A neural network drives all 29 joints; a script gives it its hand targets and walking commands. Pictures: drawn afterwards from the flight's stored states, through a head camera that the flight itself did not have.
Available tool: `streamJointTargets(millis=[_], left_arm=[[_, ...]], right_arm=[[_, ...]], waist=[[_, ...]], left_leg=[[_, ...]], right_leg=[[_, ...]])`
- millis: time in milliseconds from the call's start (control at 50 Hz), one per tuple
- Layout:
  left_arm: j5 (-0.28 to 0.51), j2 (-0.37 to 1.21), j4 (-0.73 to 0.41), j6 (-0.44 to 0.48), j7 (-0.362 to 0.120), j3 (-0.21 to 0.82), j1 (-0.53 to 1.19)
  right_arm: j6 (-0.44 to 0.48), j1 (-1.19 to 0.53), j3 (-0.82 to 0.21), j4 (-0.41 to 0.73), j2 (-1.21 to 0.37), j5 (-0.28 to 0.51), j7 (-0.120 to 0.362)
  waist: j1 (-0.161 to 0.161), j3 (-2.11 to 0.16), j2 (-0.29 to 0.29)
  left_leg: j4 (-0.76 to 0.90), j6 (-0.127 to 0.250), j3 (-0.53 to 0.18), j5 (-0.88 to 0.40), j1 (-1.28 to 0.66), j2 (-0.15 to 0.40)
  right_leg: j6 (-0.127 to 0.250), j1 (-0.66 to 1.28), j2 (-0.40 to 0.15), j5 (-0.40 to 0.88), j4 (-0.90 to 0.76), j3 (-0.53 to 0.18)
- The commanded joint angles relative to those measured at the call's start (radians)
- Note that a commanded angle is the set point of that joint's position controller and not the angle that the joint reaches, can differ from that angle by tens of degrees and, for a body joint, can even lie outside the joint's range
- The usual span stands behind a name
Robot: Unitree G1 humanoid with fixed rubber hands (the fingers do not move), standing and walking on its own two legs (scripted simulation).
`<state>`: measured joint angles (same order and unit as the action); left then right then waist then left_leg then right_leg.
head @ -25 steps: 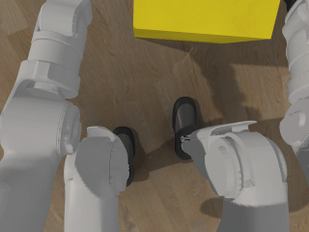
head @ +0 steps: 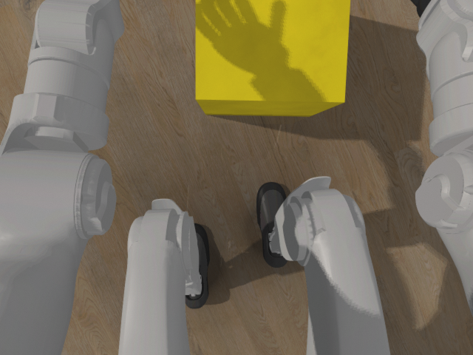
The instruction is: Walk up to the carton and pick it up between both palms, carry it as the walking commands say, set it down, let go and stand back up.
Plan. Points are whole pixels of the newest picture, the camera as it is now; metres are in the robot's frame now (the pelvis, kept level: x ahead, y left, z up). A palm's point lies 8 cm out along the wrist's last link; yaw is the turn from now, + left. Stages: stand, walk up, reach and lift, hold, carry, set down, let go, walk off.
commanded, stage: set down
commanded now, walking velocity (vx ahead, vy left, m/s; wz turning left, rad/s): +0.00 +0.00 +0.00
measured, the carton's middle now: (264, 45) +0.58 -0.14 -0.31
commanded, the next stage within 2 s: let go in 0.88 s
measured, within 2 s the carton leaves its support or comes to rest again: neither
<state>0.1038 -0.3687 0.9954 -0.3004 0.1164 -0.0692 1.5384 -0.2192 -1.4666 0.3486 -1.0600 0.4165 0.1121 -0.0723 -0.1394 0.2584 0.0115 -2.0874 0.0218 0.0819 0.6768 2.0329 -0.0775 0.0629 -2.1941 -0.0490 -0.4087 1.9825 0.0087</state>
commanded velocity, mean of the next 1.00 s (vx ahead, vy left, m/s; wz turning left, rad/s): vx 0.00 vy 0.00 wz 0.00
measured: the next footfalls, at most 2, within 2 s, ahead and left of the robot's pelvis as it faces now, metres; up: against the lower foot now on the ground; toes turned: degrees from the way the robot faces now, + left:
none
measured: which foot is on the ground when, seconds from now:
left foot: down 0.00-1.00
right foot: down 0.00-1.00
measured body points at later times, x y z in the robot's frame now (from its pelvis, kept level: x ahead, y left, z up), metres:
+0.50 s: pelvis +0.03 +0.00 +0.14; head +0.33 -0.04 +0.47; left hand +0.62 +0.09 +0.07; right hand +0.52 -0.32 +0.07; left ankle +0.09 +0.10 -0.38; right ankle +0.15 -0.11 -0.38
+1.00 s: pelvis +0.06 -0.01 +0.24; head +0.35 -0.06 +0.58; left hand +0.61 +0.11 +0.14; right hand +0.50 -0.33 +0.13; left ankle +0.09 +0.10 -0.38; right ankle +0.15 -0.11 -0.38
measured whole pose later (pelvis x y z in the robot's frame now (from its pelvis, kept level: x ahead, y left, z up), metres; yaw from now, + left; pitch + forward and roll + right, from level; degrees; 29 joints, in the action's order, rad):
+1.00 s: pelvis +0.06 -0.01 +0.24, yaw -1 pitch +47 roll +7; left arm 0.06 -0.36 0.91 -0.22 -0.03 -0.24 1.11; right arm -0.19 -1.03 0.35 -0.90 0.31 0.07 0.05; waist -0.14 -0.12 0.01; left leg -1.02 0.01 0.05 0.37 1.48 -0.08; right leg 0.05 -1.62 -0.01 -0.19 0.99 -0.03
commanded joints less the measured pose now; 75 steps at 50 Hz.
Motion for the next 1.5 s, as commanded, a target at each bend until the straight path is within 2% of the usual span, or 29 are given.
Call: streamJointTargets(millis=[0,60,80,100,180,260,320,480,580,600,640,660,680,740,860,900,920,940,980,1000,1040,1100,1140,1180,1260,1320,1360,1440,1480], left_arm=[[0.034,-0.180,-0.125,0.017,-0.043,-0.031,0.263],[0.011,-0.183,-0.112,0.019,-0.044,-0.074,0.151],[0.000,-0.171,-0.119,0.022,-0.051,-0.076,0.138],[-0.003,-0.157,-0.134,0.026,-0.056,-0.085,0.111],[-0.038,-0.139,-0.276,0.043,-0.061,-0.115,0.076],[-0.013,-0.108,-0.344,0.029,-0.068,-0.079,0.091],[-0.006,-0.091,-0.307,0.013,-0.080,-0.064,0.091],[-0.076,-0.125,-0.131,0.017,-0.118,-0.156,0.006],[-0.075,-0.124,-0.298,0.046,-0.133,-0.146,0.023],[-0.089,-0.118,-0.297,0.046,-0.133,-0.142,0.003],[-0.087,-0.126,-0.313,0.053,-0.133,-0.151,-0.025],[-0.091,-0.119,-0.278,0.047,-0.141,-0.149,-0.051],[-0.089,-0.112,-0.304,0.054,-0.142,-0.150,-0.044],[-0.117,-0.090,-0.156,0.072,-0.159,-0.186,-0.137],[-0.175,-0.013,-0.106,0.108,-0.165,-0.217,-0.252],[-0.178,-0.025,-0.161,0.114,-0.146,-0.233,-0.262],[-0.176,-0.013,-0.224,0.112,-0.138,-0.214,-0.243],[-0.168,0.009,-0.231,0.109,-0.125,-0.203,-0.309],[-0.165,0.033,-0.395,0.108,-0.090,-0.178,-0.472],[-0.160,0.042,-0.473,0.100,-0.073,-0.160,-0.544],[-0.151,0.077,-0.458,0.077,-0.065,-0.156,-0.570],[-0.149,0.041,-0.622,0.091,-0.064,-0.159,-0.594],[-0.145,0.061,-0.612,0.107,-0.075,-0.142,-0.766],[-0.151,0.073,-0.549,0.111,-0.089,-0.143,-0.871],[-0.121,0.139,-0.480,0.152,-0.122,-0.101,-0.999],[-0.134,0.146,-0.396,0.168,-0.138,-0.093,-1.206],[-0.130,0.152,-0.413,0.203,-0.145,-0.087,-1.312],[-0.096,0.121,-0.557,0.263,-0.144,-0.055,-1.408],[-0.088,0.123,-0.621,0.284,-0.148,-0.036,-1.447]], right_arm=[[0.010,-0.171,0.048,0.210,0.182,-0.026,-0.016],[0.017,-0.088,0.081,0.287,0.184,-0.057,-0.015],[0.019,-0.057,0.072,0.291,0.159,-0.051,-0.008],[0.018,-0.031,0.046,0.268,0.128,-0.048,0.005],[0.028,0.015,0.033,0.414,0.096,-0.025,0.041],[0.010,-0.017,0.005,0.514,0.117,-0.001,0.067],[-0.009,0.030,0.016,0.399,0.120,-0.017,0.078],[-0.006,0.103,0.042,0.250,0.085,-0.070,0.078],[0.009,0.101,0.014,0.395,0.052,-0.051,0.086],[0.014,0.120,0.018,0.420,0.063,-0.045,0.088],[0.018,0.102,0.016,0.468,0.091,-0.056,0.086],[0.022,0.097,0.035,0.504,0.105,-0.063,0.082],[0.024,0.108,0.020,0.501,0.078,-0.061,0.081],[0.033,0.184,-0.004,0.368,0.020,-0.086,0.090],[0.067,0.298,0.058,0.270,0.007,-0.183,0.117],[0.073,0.315,0.055,0.319,0.031,-0.197,0.129],[0.069,0.322,0.027,0.353,0.028,-0.176,0.141],[0.072,0.354,0.029,0.398,0.058,-0.184,0.148],[0.072,0.501,-0.016,0.528,0.083,-0.186,0.170],[0.068,0.583,-0.052,0.558,0.080,-0.176,0.184],[0.061,0.555,-0.075,0.566,0.121,-0.151,0.204],[0.060,0.587,-0.107,0.693,0.095,-0.122,0.223],[0.071,0.719,-0.133,0.703,0.048,-0.108,0.223],[0.069,0.838,-0.142,0.638,0.015,-0.100,0.219],[0.086,1.000,-0.194,0.618,-0.053,-0.103,0.206],[0.103,1.177,-0.212,0.624,-0.065,-0.110,0.192],[0.131,1.280,-0.226,0.662,-0.083,-0.121,0.175],[0.175,1.398,-0.268,0.809,-0.089,-0.088,0.161],[0.180,1.451,-0.268,0.851,-0.077,-0.100,0.154]], waist=[[-0.082,-1.280,-0.021],[-0.078,-1.344,-0.022],[-0.067,-1.325,-0.063],[-0.049,-1.307,-0.025],[-0.003,-1.476,-0.056],[-0.020,-1.544,-0.040],[-0.049,-1.434,-0.052],[-0.016,-1.246,-0.059],[-0.016,-1.424,-0.048],[-0.016,-1.455,-0.088],[-0.004,-1.493,-0.037],[-0.015,-1.506,-0.053],[-0.001,-1.463,-0.042],[0.026,-1.281,0.011],[-0.010,-1.154,-0.030],[-0.007,-1.283,-0.020],[0.018,-1.383,-0.063],[-0.004,-1.477,-0.039],[0.001,-1.709,0.002],[0.028,-1.760,-0.003],[0.024,-1.569,0.040],[0.045,-1.430,0.062],[0.045,-1.345,0.118],[0.063,-1.151,0.077],[0.053,-0.820,0.125],[0.078,-0.709,0.082],[0.082,-0.712,0.120],[0.092,-0.657,0.093],[0.073,-0.640,0.089]], left_leg=[[0.327,-0.024,-0.042,-0.085,-0.102,-0.021],[0.412,-0.022,-0.059,-0.170,-0.197,-0.032],[0.436,-0.026,-0.053,-0.206,-0.205,-0.036],[0.462,-0.023,-0.055,-0.227,-0.186,-0.038],[0.550,-0.029,-0.055,-0.387,-0.309,-0.050],[0.628,-0.035,-0.061,-0.388,-0.399,-0.054],[0.689,-0.046,-0.062,-0.321,-0.411,-0.047],[0.875,-0.045,-0.065,-0.236,-0.453,-0.041],[0.969,-0.035,-0.075,-0.379,-0.626,-0.043],[0.983,-0.038,-0.077,-0.415,-0.674,-0.040],[1.025,-0.038,-0.072,-0.416,-0.649,-0.041],[1.041,-0.043,-0.065,-0.421,-0.658,-0.041],[1.063,-0.039,-0.070,-0.411,-0.625,-0.046],[1.121,-0.035,-0.073,-0.384,-0.528,-0.039],[1.186,-0.056,-0.090,-0.456,-0.555,-0.024],[1.192,-0.057,-0.092,-0.508,-0.601,-0.021],[1.193,-0.064,-0.089,-0.541,-0.673,-0.023],[1.189,-0.060,-0.087,-0.578,-0.730,-0.020],[1.205,-0.068,-0.078,-0.676,-0.867,-0.023],[1.216,-0.064,-0.075,-0.706,-0.938,-0.024],[1.256,-0.050,-0.066,-0.599,-0.884,-0.020],[1.289,-0.021,-0.075,-0.523,-0.907,-0.013],[1.327,-0.009,-0.076,-0.487,-0.959,-0.006],[1.352,-0.004,-0.077,-0.412,-0.953,-0.004],[1.413,0.007,-0.090,-0.273,-1.004,0.016],[1.467,-0.002,-0.091,-0.250,-1.086,0.032],[1.475,0.002,-0.086,-0.290,-1.131,0.036],[1.524,0.014,-0.112,-0.346,-1.236,0.046],[1.557,0.019,-0.113,-0.342,-1.299,0.053]], right_leg=[[-0.040,1.183,0.053,0.258,-0.245,-0.074],[-0.049,1.203,0.062,0.350,-0.297,-0.064],[-0.046,1.193,0.061,0.390,-0.324,-0.071],[-0.050,1.214,0.063,0.423,-0.341,-0.075],[-0.048,1.306,0.072,0.620,-0.399,-0.077],[-0.051,1.375,0.073,0.621,-0.479,-0.071],[-0.054,1.336,0.072,0.522,-0.548,-0.056],[-0.074,1.324,0.063,0.341,-0.758,-0.066],[-0.079,1.522,0.069,0.530,-0.845,-0.073],[-0.075,1.536,0.070,0.573,-0.854,-0.067],[-0.072,1.657,0.069,0.635,-0.874,-0.074],[-0.075,1.691,0.066,0.658,-0.899,-0.079],[-0.071,1.736,0.062,0.670,-0.913,-0.098],[-0.077,1.761,0.052,0.667,-0.967,-0.111],[-0.068,1.671,0.041,0.708,-1.025,-0.091],[-0.057,1.753,0.041,0.777,-1.016,-0.100],[-0.055,1.786,0.038,0.792,-1.009,-0.102],[-0.054,1.828,0.042,0.835,-1.007,-0.098],[-0.045,2.026,0.046,0.980,-0.991,-0.107],[-0.045,2.071,0.046,1.003,-0.981,-0.106],[-0.038,2.035,0.047,0.902,-1.023,-0.110],[-0.031,2.044,0.040,0.807,-1.076,-0.118],[-0.040,2.110,0.039,0.780,-1.119,-0.129],[-0.040,2.081,0.026,0.674,-1.158,-0.146],[-0.050,1.999,0.028,0.384,-1.268,-0.144],[-0.055,2.006,0.032,0.306,-1.307,-0.127],[-0.066,2.091,0.037,0.328,-1.321,-0.133],[-0.070,2.183,0.045,0.394,-1.340,-0.108],[-0.073,2.227,0.056,0.386,-1.357,-0.091]])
